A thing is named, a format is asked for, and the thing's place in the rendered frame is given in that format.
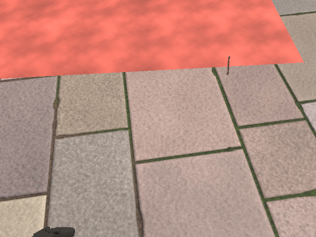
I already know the robot left hand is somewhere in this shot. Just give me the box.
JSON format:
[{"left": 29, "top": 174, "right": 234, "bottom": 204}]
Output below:
[{"left": 32, "top": 226, "right": 75, "bottom": 237}]

